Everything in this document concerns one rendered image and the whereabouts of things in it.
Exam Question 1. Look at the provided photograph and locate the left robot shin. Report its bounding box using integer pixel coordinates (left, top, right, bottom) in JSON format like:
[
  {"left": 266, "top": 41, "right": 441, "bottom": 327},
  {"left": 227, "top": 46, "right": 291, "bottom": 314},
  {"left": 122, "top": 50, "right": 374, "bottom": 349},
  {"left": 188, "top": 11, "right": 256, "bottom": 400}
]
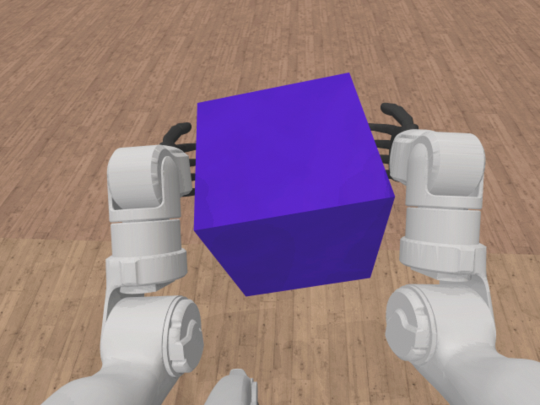
[{"left": 229, "top": 369, "right": 247, "bottom": 376}]

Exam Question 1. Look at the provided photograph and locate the robot left forearm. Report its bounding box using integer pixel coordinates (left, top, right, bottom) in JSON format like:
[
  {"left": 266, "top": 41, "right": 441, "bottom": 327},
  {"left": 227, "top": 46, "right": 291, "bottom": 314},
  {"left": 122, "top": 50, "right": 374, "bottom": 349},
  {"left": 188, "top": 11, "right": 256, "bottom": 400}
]
[{"left": 100, "top": 145, "right": 192, "bottom": 361}]

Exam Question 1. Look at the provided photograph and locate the robot left upper arm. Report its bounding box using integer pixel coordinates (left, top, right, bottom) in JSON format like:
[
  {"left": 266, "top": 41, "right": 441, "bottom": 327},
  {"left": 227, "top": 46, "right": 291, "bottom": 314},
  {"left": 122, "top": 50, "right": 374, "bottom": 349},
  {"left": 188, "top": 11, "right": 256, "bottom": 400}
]
[{"left": 41, "top": 295, "right": 204, "bottom": 405}]

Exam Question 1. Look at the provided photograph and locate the robot left thigh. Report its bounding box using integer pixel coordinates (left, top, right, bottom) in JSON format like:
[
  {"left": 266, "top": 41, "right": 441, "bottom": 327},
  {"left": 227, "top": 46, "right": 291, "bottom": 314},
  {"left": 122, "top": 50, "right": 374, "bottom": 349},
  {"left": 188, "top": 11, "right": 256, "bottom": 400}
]
[{"left": 204, "top": 375, "right": 258, "bottom": 405}]

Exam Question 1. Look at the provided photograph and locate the robot right upper arm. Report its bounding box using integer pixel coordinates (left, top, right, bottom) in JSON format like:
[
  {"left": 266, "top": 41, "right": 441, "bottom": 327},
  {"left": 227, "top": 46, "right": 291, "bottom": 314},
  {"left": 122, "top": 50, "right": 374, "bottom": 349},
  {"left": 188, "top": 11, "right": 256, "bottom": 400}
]
[{"left": 385, "top": 284, "right": 540, "bottom": 405}]

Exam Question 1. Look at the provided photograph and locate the carton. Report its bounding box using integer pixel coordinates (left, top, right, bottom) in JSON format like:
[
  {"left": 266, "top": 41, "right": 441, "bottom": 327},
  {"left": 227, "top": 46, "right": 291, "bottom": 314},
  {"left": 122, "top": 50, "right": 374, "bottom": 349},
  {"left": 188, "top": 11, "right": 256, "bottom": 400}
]
[{"left": 194, "top": 73, "right": 395, "bottom": 296}]

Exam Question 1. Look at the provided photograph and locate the robot right forearm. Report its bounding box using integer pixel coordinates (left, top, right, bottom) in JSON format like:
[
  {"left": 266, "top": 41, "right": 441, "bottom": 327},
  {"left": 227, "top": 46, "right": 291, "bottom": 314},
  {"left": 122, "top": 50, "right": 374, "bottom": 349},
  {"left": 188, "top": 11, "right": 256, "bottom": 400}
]
[{"left": 389, "top": 129, "right": 496, "bottom": 342}]

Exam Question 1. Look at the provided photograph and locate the robot right hand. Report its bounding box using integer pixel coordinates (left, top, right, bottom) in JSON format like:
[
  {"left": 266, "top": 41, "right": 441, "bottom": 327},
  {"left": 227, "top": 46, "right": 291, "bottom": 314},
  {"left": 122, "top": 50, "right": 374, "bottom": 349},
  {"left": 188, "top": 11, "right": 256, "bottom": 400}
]
[{"left": 368, "top": 103, "right": 419, "bottom": 182}]

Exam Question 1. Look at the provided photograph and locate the robot left hand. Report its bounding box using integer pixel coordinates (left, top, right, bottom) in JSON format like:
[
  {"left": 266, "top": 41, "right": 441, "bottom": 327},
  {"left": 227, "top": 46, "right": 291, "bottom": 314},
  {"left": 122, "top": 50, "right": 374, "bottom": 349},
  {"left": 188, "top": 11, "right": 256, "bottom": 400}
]
[{"left": 159, "top": 122, "right": 196, "bottom": 197}]

